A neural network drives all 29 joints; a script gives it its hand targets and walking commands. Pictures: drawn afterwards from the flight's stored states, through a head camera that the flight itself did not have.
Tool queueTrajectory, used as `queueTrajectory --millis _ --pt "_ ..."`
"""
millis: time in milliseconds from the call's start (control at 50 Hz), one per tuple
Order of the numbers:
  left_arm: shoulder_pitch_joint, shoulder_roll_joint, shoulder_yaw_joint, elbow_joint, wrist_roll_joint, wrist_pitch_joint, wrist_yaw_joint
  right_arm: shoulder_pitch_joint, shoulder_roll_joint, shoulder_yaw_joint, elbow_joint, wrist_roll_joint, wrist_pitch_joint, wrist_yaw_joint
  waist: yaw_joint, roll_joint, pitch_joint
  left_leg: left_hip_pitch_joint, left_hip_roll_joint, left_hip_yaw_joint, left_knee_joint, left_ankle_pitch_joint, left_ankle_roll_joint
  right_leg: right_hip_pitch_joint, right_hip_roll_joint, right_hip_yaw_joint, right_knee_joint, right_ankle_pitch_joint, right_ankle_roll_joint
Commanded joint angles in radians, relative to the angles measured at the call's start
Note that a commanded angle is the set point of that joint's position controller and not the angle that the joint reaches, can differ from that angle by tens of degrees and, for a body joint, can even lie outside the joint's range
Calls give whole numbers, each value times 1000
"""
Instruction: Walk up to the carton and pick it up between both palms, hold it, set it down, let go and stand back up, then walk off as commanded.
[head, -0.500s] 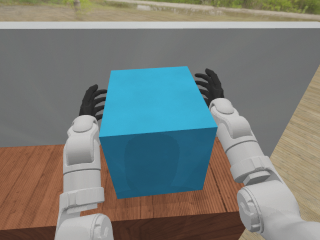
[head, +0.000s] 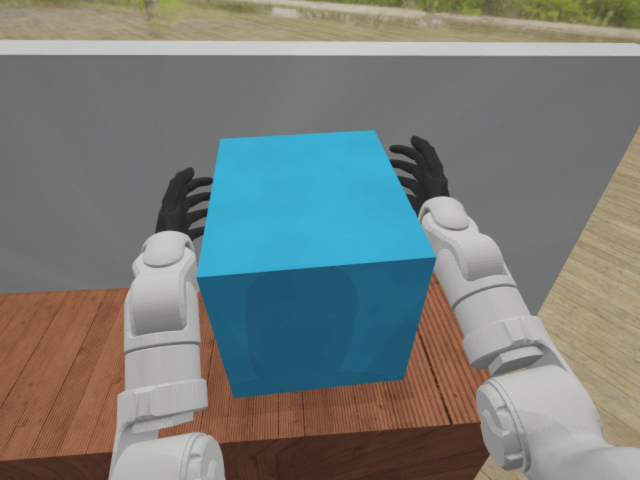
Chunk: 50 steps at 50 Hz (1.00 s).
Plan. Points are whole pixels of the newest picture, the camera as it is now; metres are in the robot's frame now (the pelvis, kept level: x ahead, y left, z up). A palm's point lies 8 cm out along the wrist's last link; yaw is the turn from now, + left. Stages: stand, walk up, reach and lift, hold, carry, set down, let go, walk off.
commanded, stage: hold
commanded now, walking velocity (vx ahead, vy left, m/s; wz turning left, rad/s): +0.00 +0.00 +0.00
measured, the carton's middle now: (309, 255) +0.36 +0.00 +0.15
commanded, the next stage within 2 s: set down in 1.96 s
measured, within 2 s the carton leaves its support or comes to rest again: neither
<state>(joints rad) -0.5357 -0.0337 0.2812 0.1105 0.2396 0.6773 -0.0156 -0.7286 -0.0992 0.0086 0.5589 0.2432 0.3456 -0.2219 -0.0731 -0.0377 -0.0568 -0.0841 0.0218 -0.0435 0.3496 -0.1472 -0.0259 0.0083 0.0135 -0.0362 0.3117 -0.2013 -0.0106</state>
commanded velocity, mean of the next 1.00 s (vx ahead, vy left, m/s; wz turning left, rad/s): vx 0.00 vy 0.00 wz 0.00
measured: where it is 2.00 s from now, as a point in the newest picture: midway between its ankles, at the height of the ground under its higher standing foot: outside the picture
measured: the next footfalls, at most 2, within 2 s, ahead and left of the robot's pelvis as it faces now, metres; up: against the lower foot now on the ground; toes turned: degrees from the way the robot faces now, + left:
none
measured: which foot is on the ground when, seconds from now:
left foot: down 0.00-1.00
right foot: down 0.00-1.00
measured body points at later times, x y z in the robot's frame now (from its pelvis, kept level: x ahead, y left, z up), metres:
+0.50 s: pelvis +0.00 +0.00 +0.00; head -0.07 +0.02 +0.44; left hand +0.36 +0.16 +0.20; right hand +0.37 -0.15 +0.22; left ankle +0.04 +0.13 -0.75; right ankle -0.01 -0.11 -0.75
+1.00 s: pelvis +0.00 +0.00 +0.00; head -0.07 +0.02 +0.44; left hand +0.36 +0.16 +0.20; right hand +0.38 -0.15 +0.22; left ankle +0.04 +0.13 -0.75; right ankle -0.01 -0.11 -0.75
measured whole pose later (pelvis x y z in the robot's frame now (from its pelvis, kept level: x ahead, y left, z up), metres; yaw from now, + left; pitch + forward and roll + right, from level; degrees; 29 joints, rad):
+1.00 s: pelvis +0.00 +0.00 +0.00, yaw +0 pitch -7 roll -1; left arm -0.53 -0.03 0.28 0.11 0.23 0.67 -0.01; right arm -0.72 -0.10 0.01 0.56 0.25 0.34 -0.22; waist -0.07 -0.04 -0.06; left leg -0.09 0.02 -0.04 0.35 -0.15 -0.02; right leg 0.00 0.01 -0.03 0.31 -0.20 -0.01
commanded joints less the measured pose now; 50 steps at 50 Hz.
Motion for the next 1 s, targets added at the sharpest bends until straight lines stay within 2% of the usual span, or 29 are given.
queueTrajectory --millis 0,60,100,140,200,220,240,260,300,340,380,440,460,480,520,540,560,620,660,720,740,800,840,860,880,900,940,960,980 --pt "-761 -548 -522 -121 -116 -65 -121 -647 694 349 -248 70 -22 78 -7 58 -297 205 -66 51 -18 223 8 -68 42 -34 -65 190 73" --pt "-758 -544 -495 -81 -110 -60 -129 -668 687 330 -236 62 -19 82 -6 35 -269 191 -64 55 -34 172 20 -78 42 -31 -78 138 72" --pt "-766 -541 -503 -79 -119 -67 -129 -697 700 335 -255 58 -28 80 -4 44 -291 194 -73 58 -25 191 20 -77 34 -32 -75 169 75" --pt "-797 -562 -546 -138 -136 -75 -124 -677 705 354 -273 71 -31 76 -15 66 -323 208 -66 52 -12 235 3 -64 45 -37 -61 207 71" --pt "-781 -578 -556 -163 -143 -77 -115 -659 712 373 -287 84 -29 73 -18 68 -349 228 -66 49 -3 277 1 -49 48 -33 -54 253 73" --pt "-769 -563 -534 -112 -131 -72 -116 -672 695 362 -277 76 -26 74 -13 64 -322 211 -70 49 -9 242 5 -62 46 -33 -65 209 72" --pt "-782 -557 -537 -135 -136 -76 -116 -665 708 370 -274 78 -27 76 -6 65 -322 212 -70 50 -9 241 5 -64 45 -34 -61 204 72" --pt "-752 -556 -519 -87 -124 -69 -119 -664 691 352 -256 69 -25 77 -10 52 -302 202 -66 49 -20 205 9 -77 47 -34 -71 172 71" --pt "-749 -543 -499 -77 -110 -65 -124 -667 687 341 -233 65 -21 82 1 41 -274 197 -65 53 -35 172 17 -90 44 -33 -78 132 73" --pt "-777 -550 -508 -92 -117 -70 -122 -676 688 332 -233 57 -26 86 -2 47 -270 183 -61 54 -38 148 13 -90 42 -34 -74 115 65" --pt "-824 -560 -535 -137 -137 -82 -114 -695 706 342 -254 68 -36 90 -3 67 -324 195 -64 55 -23 184 8 -81 46 -38 -65 140 65" --pt "-814 -570 -530 -74 -140 -81 -106 -711 704 334 -242 57 -36 92 -3 58 -306 175 -63 53 -29 155 11 -103 45 -33 -67 119 62" --pt "-830 -569 -535 -98 -145 -85 -105 -715 718 343 -253 62 -39 93 -3 55 -336 183 -64 55 -23 160 12 -89 44 -35 -65 130 65" --pt "-810 -562 -522 -81 -128 -83 -104 -699 703 333 -230 56 -37 91 -3 71 -307 174 -67 57 -28 158 9 -91 43 -33 -66 127 64" --pt "-784 -569 -530 -101 -131 -82 -104 -682 704 356 -252 71 -38 86 -6 63 -343 206 -63 52 -10 226 5 -74 48 -35 -59 188 66" --pt "-757 -569 -522 -82 -121 -74 -105 -685 703 356 -256 76 -36 83 -2 72 -337 205 -66 54 -14 221 9 -67 46 -27 -67 182 68" --pt "-783 -563 -524 -96 -134 -76 -108 -669 693 344 -244 68 -31 82 -16 60 -324 203 -63 53 -18 198 8 -74 45 -30 -68 164 69" --pt "-752 -559 -483 -40 -107 -68 -119 -684 688 327 -230 56 -30 88 -3 40 -288 178 -66 55 -34 150 20 -84 41 -28 -76 123 69" --pt "-787 -555 -500 -64 -121 -75 -119 -696 700 333 -229 56 -32 89 -3 44 -298 176 -66 59 -36 150 17 -83 42 -33 -73 122 68" --pt "-789 -564 -507 -78 -123 -79 -115 -694 708 336 -228 69 -35 90 5 54 -307 184 -67 53 -23 201 13 -75 46 -31 -69 165 68" --pt "-778 -570 -513 -86 -122 -76 -116 -667 703 333 -221 67 -33 88 -10 66 -313 190 -65 56 -25 208 7 -67 46 -30 -65 172 65" --pt "-788 -578 -541 -130 -140 -85 -105 -704 721 395 -299 101 -42 82 6 59 -382 223 -68 51 4 288 4 -49 53 -35 -53 243 72" --pt "-798 -573 -555 -152 -147 -84 -101 -672 716 382 -284 97 -37 75 -8 80 -370 227 -69 51 9 292 -6 -56 54 -34 -51 246 72" --pt "-786 -583 -570 -153 -163 -84 -100 -695 722 405 -325 107 -40 75 2 60 -384 231 -68 48 12 304 -2 -59 57 -36 -51 261 76" --pt "-776 -571 -546 -129 -138 -78 -102 -664 702 381 -283 97 -31 75 -5 69 -345 224 -68 50 -1 270 -2 -62 55 -36 -59 217 73" --pt "-763 -562 -539 -140 -135 -77 -104 -668 705 388 -301 97 -35 73 2 54 -355 222 -69 48 3 270 6 -56 52 -37 -56 223 74" --pt "-773 -555 -533 -119 -133 -71 -107 -671 688 361 -272 79 -28 77 -6 57 -320 210 -65 53 -18 204 8 -78 47 -35 -67 162 72" --pt "-768 -546 -517 -108 -122 -72 -110 -660 699 370 -260 81 -22 74 4 35 -312 208 -65 54 -20 205 12 -77 49 -36 -69 170 74" --pt "-768 -545 -516 -89 -122 -68 -113 -664 703 360 -253 76 -22 78 10 43 -284 189 -68 57 -22 185 13 -83 47 -33 -73 147 73"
